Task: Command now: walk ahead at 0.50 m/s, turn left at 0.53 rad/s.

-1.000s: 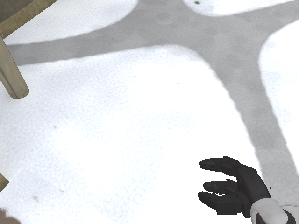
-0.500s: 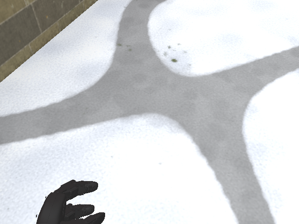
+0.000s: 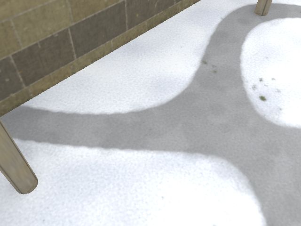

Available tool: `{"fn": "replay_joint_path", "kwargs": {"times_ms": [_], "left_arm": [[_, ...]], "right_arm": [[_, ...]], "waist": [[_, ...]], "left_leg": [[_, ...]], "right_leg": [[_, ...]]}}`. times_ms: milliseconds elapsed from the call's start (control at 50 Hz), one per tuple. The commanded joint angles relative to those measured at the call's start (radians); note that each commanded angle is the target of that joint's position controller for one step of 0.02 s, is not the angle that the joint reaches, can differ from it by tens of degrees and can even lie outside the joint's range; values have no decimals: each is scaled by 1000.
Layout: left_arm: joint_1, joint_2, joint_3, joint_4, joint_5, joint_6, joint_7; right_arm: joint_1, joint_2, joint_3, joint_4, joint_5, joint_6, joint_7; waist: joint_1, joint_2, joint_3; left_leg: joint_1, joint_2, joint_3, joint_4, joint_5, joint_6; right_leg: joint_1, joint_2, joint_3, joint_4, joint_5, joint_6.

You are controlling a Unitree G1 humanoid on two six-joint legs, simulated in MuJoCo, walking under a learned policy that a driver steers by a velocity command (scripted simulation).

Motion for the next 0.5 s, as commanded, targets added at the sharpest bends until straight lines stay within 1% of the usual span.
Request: {"fn": "replay_joint_path", "kwargs": {"times_ms": [20,40,60,80,100,120,140,160,180,200,240,260,300,340,360,380,400,440,460,480,500], "left_arm": [[-43,182,38,-71,-1,7,9],[18,67,4,-124,42,-11,0],[1,58,-12,-155,20,-60,-19],[-111,111,5,-178,-22,-87,-33],[-158,102,-1,-195,-23,-98,-32],[-170,101,0,-194,3,-97,-21],[-155,113,9,-203,18,-82,-14],[-141,113,14,-213,21,-63,-13],[-132,103,16,-225,23,-48,-11],[-139,94,15,-235,27,-39,-8],[-200,77,10,-266,35,-33,-3],[-226,65,5,-273,35,-34,-4],[-281,46,-5,-281,29,-38,-12],[-333,40,-10,-289,20,-44,-24],[-373,45,-11,-298,10,-51,-30],[-398,53,-9,-310,5,-57,-35],[-411,64,-5,-319,7,-62,-40],[-388,85,5,-326,19,-77,-51],[-351,92,10,-321,26,-85,-54],[-274,103,18,-301,37,-92,-54],[-176,141,29,-285,54,-98,-52]], "right_arm": [[298,-208,-91,4,0,-7,-13],[360,-335,-119,14,6,-8,-29],[386,-325,-104,-15,4,-21,-23],[386,-254,-86,-8,-8,-26,-23],[325,-210,-74,-13,-4,-30,-26],[232,-175,-63,-37,1,-30,-27],[186,-137,-49,-54,0,-36,-24],[167,-116,-42,-62,-5,-40,-24],[164,-121,-43,-67,-2,-44,-26],[170,-137,-47,-69,0,-47,-32],[205,-167,-57,-68,2,-49,-46],[218,-169,-57,-66,3,-48,-52],[247,-153,-52,-56,6,-46,-56],[280,-144,-50,-42,8,-47,-54],[289,-165,-56,-35,-5,-43,-57],[307,-171,-58,-28,-7,-40,-57],[318,-164,-57,-18,-7,-35,-59],[330,-156,-56,-8,-8,-24,-65],[317,-155,-56,-10,-6,-19,-68],[290,-149,-53,-19,-4,-18,-70],[270,-124,-45,-39,-13,-23,-70]], "waist": [[-196,-60,-142],[-140,184,-215],[-140,221,-391],[-178,126,-319],[-155,74,-216],[-105,-18,-152],[-59,-10,-121],[-32,1,-108],[-18,4,-98],[-11,4,-83],[-24,6,-60],[-34,17,-54],[-65,53,-45],[-97,76,-31],[-123,76,-15],[-137,79,-1],[-142,80,17],[-132,96,5],[-113,103,-17],[-69,102,-58],[-28,85,-141]], "left_leg": [[490,-102,14,-86,0,87],[844,150,-449,-118,20,226],[1024,280,-901,-327,-122,357],[1003,252,-795,-357,-113,289],[865,217,-646,-338,-41,245],[689,180,-533,-340,50,213],[546,159,-460,-352,149,200],[464,135,-432,-370,170,196],[424,121,-410,-383,180,197],[387,110,-383,-392,202,195],[355,88,-344,-405,222,188],[355,75,-316,-405,214,175],[354,46,-269,-395,185,144],[362,44,-257,-386,131,127],[356,43,-254,-397,60,125],[373,60,-278,-387,33,126],[408,72,-295,-353,81,122],[500,92,-327,-262,235,97],[531,86,-331,-208,327,77],[537,49,-310,-121,453,48],[477,-10,-277,19,464,6]], "right_leg": [[-167,-171,27,480,949,-96],[-603,-30,46,865,258,-35],[-823,98,289,1076,-138,-23],[-939,43,358,1114,-57,-46],[-954,-2,346,1060,32,-65],[-886,-45,344,981,102,-65],[-798,-72,346,926,125,-58],[-744,-82,351,894,131,-52],[-732,-82,346,850,134,-43],[-733,-79,337,800,151,-33],[-750,-60,325,674,245,-13],[-747,-52,320,594,312,-7],[-703,-27,310,424,449,-10],[-651,-2,299,301,541,-15],[-632,2,281,259,553,-13],[-626,7,283,236,544,-18],[-636,13,287,207,522,-29],[-628,33,282,152,463,-65],[-584,48,271,118,458,-88],[-475,71,246,64,520,-115],[-287,8,293,92,750,-158]]}}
